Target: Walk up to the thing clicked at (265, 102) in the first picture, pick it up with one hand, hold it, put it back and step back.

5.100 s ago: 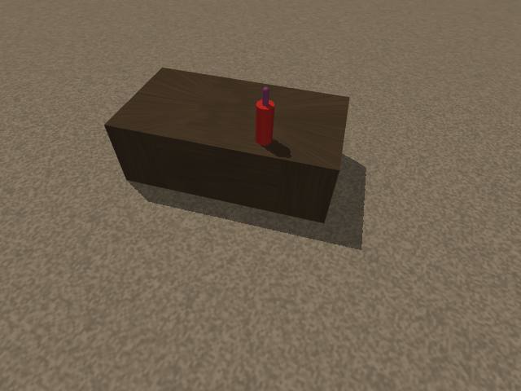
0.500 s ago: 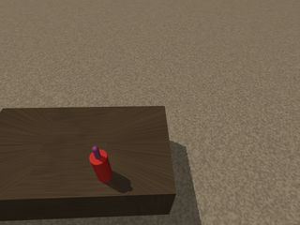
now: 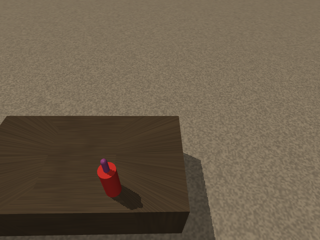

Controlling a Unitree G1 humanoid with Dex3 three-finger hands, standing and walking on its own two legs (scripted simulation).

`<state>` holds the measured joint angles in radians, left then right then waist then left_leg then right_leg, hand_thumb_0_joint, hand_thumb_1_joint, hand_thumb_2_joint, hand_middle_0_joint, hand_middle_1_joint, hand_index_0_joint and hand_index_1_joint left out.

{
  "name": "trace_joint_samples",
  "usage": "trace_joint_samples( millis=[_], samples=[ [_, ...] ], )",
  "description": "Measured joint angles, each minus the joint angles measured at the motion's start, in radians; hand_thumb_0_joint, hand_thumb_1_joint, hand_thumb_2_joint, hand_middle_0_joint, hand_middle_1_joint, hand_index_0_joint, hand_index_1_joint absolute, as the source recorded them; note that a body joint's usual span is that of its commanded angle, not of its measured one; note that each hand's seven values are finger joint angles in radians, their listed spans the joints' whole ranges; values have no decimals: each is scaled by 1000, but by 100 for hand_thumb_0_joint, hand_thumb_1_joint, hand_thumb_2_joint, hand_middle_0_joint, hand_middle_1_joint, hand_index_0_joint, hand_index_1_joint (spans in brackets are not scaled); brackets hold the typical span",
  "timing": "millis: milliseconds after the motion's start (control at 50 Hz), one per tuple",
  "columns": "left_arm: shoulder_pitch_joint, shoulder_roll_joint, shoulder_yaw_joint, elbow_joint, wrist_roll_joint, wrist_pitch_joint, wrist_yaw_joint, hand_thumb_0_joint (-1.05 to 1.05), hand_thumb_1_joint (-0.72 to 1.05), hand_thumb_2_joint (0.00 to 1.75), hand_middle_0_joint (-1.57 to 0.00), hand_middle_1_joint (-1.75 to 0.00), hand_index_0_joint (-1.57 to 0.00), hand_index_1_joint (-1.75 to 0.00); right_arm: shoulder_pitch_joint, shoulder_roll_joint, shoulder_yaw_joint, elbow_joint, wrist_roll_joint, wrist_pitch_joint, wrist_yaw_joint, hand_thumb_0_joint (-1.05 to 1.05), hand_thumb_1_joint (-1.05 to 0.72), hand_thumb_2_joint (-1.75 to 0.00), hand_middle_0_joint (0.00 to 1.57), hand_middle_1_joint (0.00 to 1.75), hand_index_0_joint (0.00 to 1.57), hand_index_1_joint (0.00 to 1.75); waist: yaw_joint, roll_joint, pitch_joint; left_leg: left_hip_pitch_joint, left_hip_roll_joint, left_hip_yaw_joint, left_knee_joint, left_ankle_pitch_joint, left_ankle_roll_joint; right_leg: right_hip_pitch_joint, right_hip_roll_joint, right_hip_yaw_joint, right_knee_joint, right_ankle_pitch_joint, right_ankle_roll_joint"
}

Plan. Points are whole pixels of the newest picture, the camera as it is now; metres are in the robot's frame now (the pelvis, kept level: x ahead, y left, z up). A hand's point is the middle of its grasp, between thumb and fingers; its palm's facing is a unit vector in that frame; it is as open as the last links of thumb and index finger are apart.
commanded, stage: stand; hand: left
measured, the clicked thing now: (108, 176) +0.45 +0.21 -0.29
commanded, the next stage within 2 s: go down in 1.46 s
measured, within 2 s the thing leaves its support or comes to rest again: neither
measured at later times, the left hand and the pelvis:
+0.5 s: hand out of the picture +0.07 +0.25 -0.15, palm faces +0.00 -0.93 -0.36, open 7.4 cm; pelvis +0.00 +0.00 +0.00, yaw +0 degrees
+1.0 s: hand out of the picture +0.07 +0.25 -0.15, palm faces -0.01 -0.93 -0.36, open 7.4 cm; pelvis +0.00 -0.01 +0.00, yaw +0 degrees
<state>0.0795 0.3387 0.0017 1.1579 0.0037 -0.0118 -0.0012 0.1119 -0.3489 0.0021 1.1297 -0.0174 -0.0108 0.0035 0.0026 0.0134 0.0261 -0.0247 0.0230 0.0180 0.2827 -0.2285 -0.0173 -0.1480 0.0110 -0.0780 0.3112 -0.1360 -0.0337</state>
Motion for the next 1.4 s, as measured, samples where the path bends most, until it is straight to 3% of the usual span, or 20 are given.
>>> trace_joint_samples(
  millis=[1400],
  samples=[
    [14,5,3,-3,0,0,-1,0,90,90,-20,-30,-21,-30,36,-5,7,-14,-1,3,-3,1,-90,-90,21,30,20,30,-2,8,8,6,8,-7,-4,0,-10,4,7,-7,4,-7,-10]
  ],
)
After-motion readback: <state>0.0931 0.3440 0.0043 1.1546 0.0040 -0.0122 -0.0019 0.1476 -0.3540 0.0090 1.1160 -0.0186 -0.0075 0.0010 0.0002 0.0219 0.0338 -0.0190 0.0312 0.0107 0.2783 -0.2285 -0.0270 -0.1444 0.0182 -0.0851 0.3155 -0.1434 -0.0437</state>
